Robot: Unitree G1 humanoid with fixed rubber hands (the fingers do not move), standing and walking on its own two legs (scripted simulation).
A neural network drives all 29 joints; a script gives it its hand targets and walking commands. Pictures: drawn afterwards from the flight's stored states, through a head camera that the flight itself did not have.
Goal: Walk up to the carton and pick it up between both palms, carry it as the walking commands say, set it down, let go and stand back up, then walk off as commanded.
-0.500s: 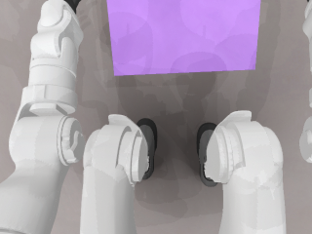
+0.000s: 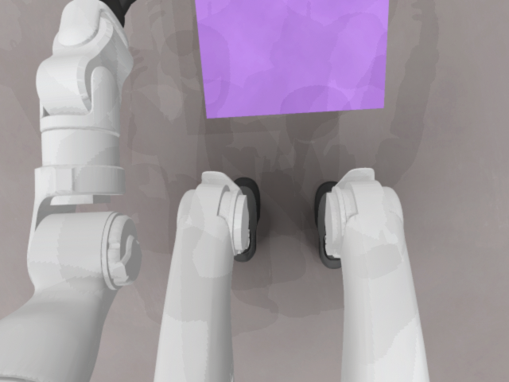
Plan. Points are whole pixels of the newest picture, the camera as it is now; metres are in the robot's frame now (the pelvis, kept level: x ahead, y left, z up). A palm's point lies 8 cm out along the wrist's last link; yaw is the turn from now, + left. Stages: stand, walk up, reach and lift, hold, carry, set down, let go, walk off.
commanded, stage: set down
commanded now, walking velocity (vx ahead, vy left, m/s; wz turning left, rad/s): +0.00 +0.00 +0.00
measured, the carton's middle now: (290, 31) +0.54 -0.01 -0.38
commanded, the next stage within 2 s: let go in 0.60 s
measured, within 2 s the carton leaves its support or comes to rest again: neither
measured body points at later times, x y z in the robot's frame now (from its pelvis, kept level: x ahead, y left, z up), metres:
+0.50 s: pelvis +0.00 +0.00 +0.12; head +0.35 -0.03 +0.38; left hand +0.54 +0.19 +0.01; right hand +0.55 -0.27 +0.01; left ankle +0.12 +0.11 -0.44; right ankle +0.11 -0.10 -0.44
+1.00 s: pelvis +0.02 -0.01 +0.20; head +0.35 -0.03 +0.49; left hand +0.42 +0.23 +0.05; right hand +0.45 -0.26 +0.04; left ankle +0.12 +0.11 -0.44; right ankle +0.11 -0.10 -0.44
